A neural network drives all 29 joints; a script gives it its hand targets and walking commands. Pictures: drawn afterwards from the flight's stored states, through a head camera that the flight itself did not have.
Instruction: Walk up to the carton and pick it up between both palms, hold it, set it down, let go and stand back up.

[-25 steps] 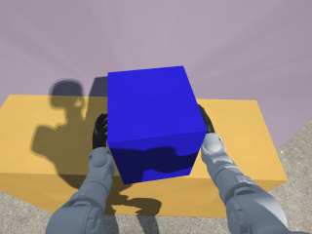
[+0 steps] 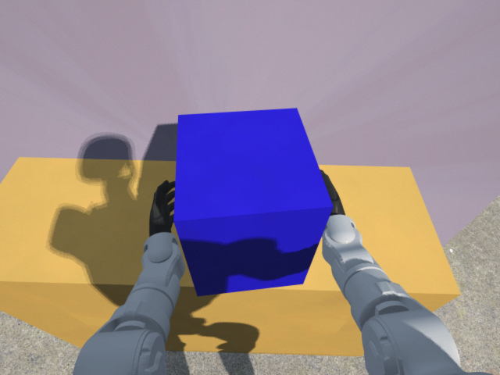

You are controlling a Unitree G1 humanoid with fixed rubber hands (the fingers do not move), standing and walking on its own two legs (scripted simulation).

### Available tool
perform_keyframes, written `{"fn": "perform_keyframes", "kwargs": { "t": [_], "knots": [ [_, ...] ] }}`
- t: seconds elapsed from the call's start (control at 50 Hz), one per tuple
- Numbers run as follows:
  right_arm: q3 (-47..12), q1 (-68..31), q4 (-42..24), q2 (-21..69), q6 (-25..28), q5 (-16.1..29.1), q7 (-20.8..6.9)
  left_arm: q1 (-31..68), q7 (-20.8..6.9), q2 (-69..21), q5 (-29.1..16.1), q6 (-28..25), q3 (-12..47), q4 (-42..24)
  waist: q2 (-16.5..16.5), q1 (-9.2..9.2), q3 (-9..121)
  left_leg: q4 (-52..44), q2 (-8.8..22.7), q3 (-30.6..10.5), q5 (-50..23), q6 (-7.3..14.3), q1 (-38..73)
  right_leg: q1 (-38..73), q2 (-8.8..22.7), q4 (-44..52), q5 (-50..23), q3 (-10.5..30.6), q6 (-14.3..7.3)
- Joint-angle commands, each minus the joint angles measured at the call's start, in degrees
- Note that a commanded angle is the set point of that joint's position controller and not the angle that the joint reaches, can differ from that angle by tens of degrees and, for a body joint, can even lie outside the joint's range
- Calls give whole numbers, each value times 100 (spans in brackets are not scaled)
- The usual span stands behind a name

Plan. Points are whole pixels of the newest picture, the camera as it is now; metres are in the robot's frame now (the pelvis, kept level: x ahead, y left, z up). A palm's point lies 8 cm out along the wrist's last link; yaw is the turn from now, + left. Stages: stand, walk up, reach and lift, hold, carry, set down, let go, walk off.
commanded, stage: reach and lift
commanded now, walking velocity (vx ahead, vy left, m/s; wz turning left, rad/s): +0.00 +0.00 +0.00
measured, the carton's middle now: (245, 205) +0.42 +0.02 +0.03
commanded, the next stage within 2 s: none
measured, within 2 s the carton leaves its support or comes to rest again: neither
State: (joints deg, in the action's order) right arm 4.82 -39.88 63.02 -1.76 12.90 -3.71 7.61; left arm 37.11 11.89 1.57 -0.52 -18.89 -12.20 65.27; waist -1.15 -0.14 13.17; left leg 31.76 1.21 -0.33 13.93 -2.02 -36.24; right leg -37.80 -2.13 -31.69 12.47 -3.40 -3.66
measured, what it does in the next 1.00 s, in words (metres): stands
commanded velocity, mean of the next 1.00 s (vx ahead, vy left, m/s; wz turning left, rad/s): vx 0.00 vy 0.00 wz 0.00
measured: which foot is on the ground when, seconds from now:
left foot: down 0.00-1.00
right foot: down 0.00-1.00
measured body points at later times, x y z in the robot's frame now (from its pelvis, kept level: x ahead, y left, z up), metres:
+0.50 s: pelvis -0.01 +0.01 +0.01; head -0.02 +0.02 +0.46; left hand +0.39 +0.17 +0.09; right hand +0.38 -0.13 +0.09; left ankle +0.00 +0.14 -0.73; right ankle +0.01 -0.07 -0.73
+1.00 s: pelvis +0.00 +0.01 +0.01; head -0.03 +0.03 +0.46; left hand +0.39 +0.17 +0.15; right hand +0.39 -0.12 +0.13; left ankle +0.00 +0.14 -0.73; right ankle +0.01 -0.08 -0.73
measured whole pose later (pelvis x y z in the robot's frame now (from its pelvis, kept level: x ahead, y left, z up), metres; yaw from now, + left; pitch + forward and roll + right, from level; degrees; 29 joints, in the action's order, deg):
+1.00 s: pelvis +0.00 +0.01 +0.01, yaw +0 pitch +2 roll -1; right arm 4.7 -37.5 45.1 -2.6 -8.0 7.9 7.7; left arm 37.2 11.7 0.6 2.9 15.6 -10.8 36.1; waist -0.7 -0.1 7.2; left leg 29.9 2.2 -0.6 15.1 -0.9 -17.2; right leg -16.3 -3.3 -24.4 10.8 -3.4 -2.6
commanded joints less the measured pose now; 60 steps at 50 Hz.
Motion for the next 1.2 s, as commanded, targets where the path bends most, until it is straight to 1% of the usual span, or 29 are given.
{"fn": "perform_keyframes", "kwargs": {
  "t": [0.0,0.12,0.16,0.2,0.24,0.28,0.34,0.38,0.48,0.54,0.62,0.72,0.74,0.78,0.8,0.82,0.84,0.86,0.9,0.92,0.94,0.96,0.98,1.0,1.02,1.08,1.1,1.16,1.18],
  "knots": [
    [-2242,-3440,-2091,4703,360,71,-762,4524,-770,-4653,341,-348,2666,-2479,543,69,4578,-141,-278,-168,-2544,-239,1017,4267,92,48,-4036,303,526],
    [-2646,-3587,-2956,4351,278,390,-756,4020,-708,-4568,412,-25,2733,-2910,431,346,4426,-210,-261,-221,-2826,-254,1371,4365,71,155,-4228,346,528],
    [-2381,-3410,-2611,4019,210,223,-773,4006,-749,-4308,640,76,2470,-2900,349,259,4071,-380,-203,-213,-2590,-218,1495,4435,95,251,-3970,316,539],
    [-2259,-3552,-2566,3887,198,252,-817,3801,-790,-4177,902,258,2118,-2574,261,452,3622,-516,-207,-170,-2157,-140,1470,4530,145,291,-3656,376,522],
    [-1922,-3798,-2483,3666,225,137,-834,4039,-828,-4132,854,379,2218,-2623,346,170,3414,-623,-177,-228,-1972,-138,1533,4365,141,408,-3265,292,469],
    [-1614,-3572,-1749,3618,55,37,-853,4222,-924,-4017,1061,526,1737,-2423,229,211,2403,-735,-169,-174,-1573,-51,1589,4238,212,580,-2584,318,453],
    [-1350,-3893,-1681,3538,63,-133,-904,4318,-1044,-3876,1180,695,1426,-2058,65,204,1832,-929,-155,-134,-1004,81,1573,4054,262,812,-1852,302,453],
    [-1486,-4162,-1892,3750,109,-75,-960,4958,-993,-4087,909,660,1715,-2692,191,213,2349,-954,-142,-98,-1195,69,1656,4100,221,805,-1835,245,390],
    [-1426,-4777,-2132,3825,-33,50,-1071,5216,-894,-4283,713,909,1934,-2681,156,223,2590,-944,-82,-106,-1120,31,1958,3530,41,864,-1288,108,318],
    [-1668,-4956,-2379,3850,-171,342,-1071,5258,-826,-4409,483,1104,2274,-2702,391,163,2620,-864,-164,-136,-1058,7,1958,3492,50,866,-1262,126,342],
    [-1839,-5225,-2658,3906,-321,497,-1099,5749,-691,-4767,106,1299,2781,-3320,484,93,3286,-720,-62,-334,-1506,-129,2509,3103,-131,934,-1182,32,232],
    [-2474,-5076,-3389,4069,-719,1183,-1016,5289,-585,-5021,-131,1792,3285,-4220,623,159,3776,-367,-108,-410,-2803,-275,3095,3410,-262,798,-2408,112,266],
    [-2559,-5072,-3389,4095,-836,1247,-964,5143,-590,-4915,-42,1916,3155,-4190,477,256,3398,-388,-153,-357,-2755,-217,2954,3587,-257,848,-2367,135,326],
    [-2383,-4606,-3051,3833,-1194,1179,-817,4427,-776,-4474,272,2350,2734,-3547,223,160,2162,-662,-204,-315,-2132,-130,2607,3948,-129,989,-2379,244,414],
    [-2224,-4730,-2884,3711,-1266,1163,-810,4548,-850,-4475,389,2545,2603,-3496,284,74,1925,-766,-206,-354,-1882,-72,2595,3821,-96,1034,-2045,201,425],
    [-2237,-4847,-3360,3706,-1297,1169,-793,4485,-945,-4530,332,2699,2638,-3770,268,39,2196,-801,-193,-338,-1806,-58,2629,4005,-80,1007,-2100,230,429],
    [-2060,-4774,-2980,3627,-1392,1108,-782,4461,-983,-4345,481,2811,2458,-3561,352,75,1756,-925,-226,-302,-1582,-53,2556,4070,-23,1089,-1890,259,418],
    [-2350,-5033,-3676,3849,-1371,1283,-781,4782,-976,-4516,252,2785,2699,-4289,356,80,2288,-848,-230,-322,-1980,-48,2655,4279,-26,968,-2493,320,430],
    [-2612,-5022,-4384,3860,-1478,1443,-678,4488,-1026,-4643,98,2958,2896,-4600,256,-13,2767,-742,-317,-388,-2368,-39,2820,4618,-16,926,-3253,360,531],
    [-2880,-5089,-4660,4058,-1576,1573,-591,4538,-1035,-4482,-23,3020,2959,-4967,99,88,2990,-701,-355,-409,-2618,23,2799,4905,-4,844,-3943,445,594],
    [-2872,-4893,-4644,3954,-1706,1648,-555,4338,-1063,-4479,37,3182,3064,-4949,262,-49,2759,-740,-409,-412,-2339,-19,2731,4842,14,804,-3821,414,647],
    [-3010,-4641,-4486,4088,-1798,1675,-515,4370,-1086,-4251,185,3227,2867,-5316,284,94,2657,-755,-436,-384,-2341,19,2698,5005,130,744,-4105,503,733],
    [-2740,-4568,-4241,3926,-1935,1558,-494,4058,-1124,-4210,329,3406,2673,-4725,299,18,2183,-889,-391,-393,-2024,-25,2602,4895,63,834,-3696,459,682],
    [-2907,-4594,-4556,4010,-1971,1607,-471,4208,-1187,-4140,281,3439,2633,-5215,158,90,2469,-864,-463,-349,-2068,25,2669,5091,146,753,-4090,519,746],
    [-2732,-4465,-4438,3875,-2069,1524,-441,3818,-1243,-4076,450,3632,2482,-4827,140,52,1990,-939,-443,-353,-1905,-1,2694,5023,131,838,-3833,463,734],
    [-2333,-4327,-4037,3529,-2215,1399,-392,3887,-1521,-3958,568,3942,2253,-4904,182,-234,1545,-1110,-410,-344,-1639,74,2841,4984,209,1019,-3316,435,693],
    [-2474,-4582,-4593,3627,-2208,1502,-354,3857,-1560,-4058,503,4034,2324,-5048,48,-201,1659,-1087,-433,-311,-1866,82,2913,5107,165,999,-3542,408,678],
    [-2349,-4960,-4653,3643,-2266,1440,-301,4200,-1630,-4134,348,4084,2507,-4968,55,-476,1673,-1166,-459,-379,-1388,128,2812,4928,200,1122,-3044,393,682],
    [-2501,-5097,-5193,3794,-2194,1574,-297,4213,-1598,-4222,252,4065,2650,-5440,131,-328,2267,-1014,-495,-339,-1864,79,2974,5123,162,996,-3556,409,669]
  ]
}}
